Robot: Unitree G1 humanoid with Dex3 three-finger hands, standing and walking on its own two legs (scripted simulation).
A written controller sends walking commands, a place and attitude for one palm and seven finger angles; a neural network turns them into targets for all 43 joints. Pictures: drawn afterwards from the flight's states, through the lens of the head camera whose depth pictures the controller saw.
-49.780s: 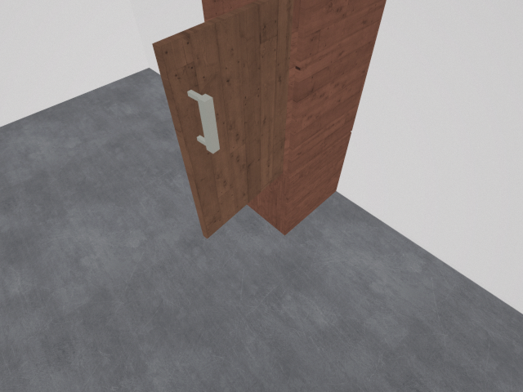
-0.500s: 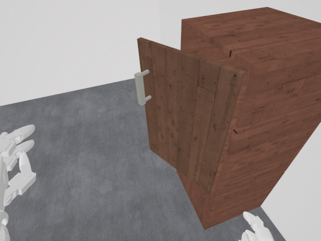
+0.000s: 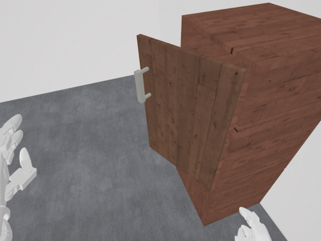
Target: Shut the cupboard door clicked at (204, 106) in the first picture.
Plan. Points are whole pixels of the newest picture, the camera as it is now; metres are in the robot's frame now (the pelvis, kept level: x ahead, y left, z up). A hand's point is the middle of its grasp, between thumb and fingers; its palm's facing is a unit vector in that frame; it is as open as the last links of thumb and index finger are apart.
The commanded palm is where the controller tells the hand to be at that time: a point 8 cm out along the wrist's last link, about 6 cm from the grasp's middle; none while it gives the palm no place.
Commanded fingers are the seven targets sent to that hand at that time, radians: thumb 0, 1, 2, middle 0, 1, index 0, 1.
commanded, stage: step back with the hand held close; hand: left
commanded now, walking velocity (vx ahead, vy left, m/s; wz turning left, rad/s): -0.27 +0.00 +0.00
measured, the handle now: (143, 85) +0.62 +0.14 +0.08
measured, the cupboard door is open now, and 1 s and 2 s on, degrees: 27 27 27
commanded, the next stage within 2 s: stop stepping back and stand still in 1.08 s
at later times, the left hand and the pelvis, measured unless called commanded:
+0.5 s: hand (10, 190) +0.15 +0.29 +0.15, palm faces +0.38 -0.78 -0.50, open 7.4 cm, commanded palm +0.09 +0.32 +0.17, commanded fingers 0.00 0.90 0.90 -0.20 -0.30 -0.20 -0.30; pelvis -0.05 +0.03 -0.01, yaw -2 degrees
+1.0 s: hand out of the picture +0.03 +0.31 +0.16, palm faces +0.49 -0.77 -0.42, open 7.4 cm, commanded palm -0.04 +0.34 +0.17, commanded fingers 0.00 0.90 0.90 -0.20 -0.30 -0.20 -0.30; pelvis -0.16 +0.03 -0.03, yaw +3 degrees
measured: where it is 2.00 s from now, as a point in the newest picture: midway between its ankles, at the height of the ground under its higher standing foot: outside the picture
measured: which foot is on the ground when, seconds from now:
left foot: down 0.00-1.00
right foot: down 0.00-0.98, up 1.00-1.00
